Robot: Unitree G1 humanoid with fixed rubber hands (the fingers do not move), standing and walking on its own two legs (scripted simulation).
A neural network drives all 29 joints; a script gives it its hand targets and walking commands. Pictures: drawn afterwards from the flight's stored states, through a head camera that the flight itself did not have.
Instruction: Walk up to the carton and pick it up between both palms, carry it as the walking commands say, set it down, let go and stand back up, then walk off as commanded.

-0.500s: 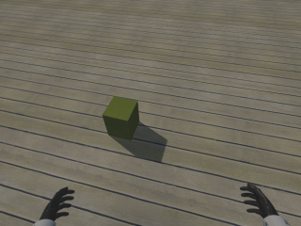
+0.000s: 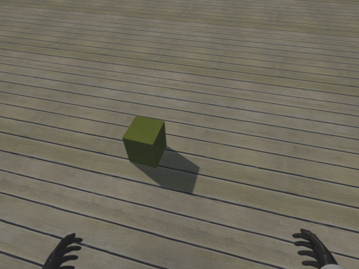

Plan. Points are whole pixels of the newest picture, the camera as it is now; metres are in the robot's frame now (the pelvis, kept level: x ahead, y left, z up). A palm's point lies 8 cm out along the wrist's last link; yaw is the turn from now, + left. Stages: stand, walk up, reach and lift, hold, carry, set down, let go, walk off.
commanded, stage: walk up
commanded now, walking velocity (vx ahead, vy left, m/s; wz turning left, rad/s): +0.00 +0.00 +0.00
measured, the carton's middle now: (146, 141) +1.00 +0.24 -0.65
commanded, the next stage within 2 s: none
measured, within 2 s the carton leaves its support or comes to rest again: neither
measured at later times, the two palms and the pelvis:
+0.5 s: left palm out of the picture +0.13 +0.46 -0.07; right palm (285, 232) +0.21 -0.23 -0.06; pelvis +0.06 +0.10 -0.04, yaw -2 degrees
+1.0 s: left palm out of the picture +0.35 +0.53 -0.05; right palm (236, 188) +0.34 -0.14 -0.07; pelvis +0.22 +0.20 -0.03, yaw -9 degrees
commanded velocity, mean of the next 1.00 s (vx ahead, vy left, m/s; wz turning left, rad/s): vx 0.00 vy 0.00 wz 0.00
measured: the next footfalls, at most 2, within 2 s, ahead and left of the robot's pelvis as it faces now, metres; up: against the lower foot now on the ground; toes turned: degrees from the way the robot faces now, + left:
left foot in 0.48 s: +0.19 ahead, +0.25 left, +0.00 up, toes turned -1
right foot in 0.74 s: +0.22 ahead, +0.02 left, +0.00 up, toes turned -10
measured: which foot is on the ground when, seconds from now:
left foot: down 0.00-0.16, up 0.18-0.46, down 0.48-0.72, up 0.74-1.00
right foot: down 0.00-0.46, up 0.48-0.72, down 0.74-1.00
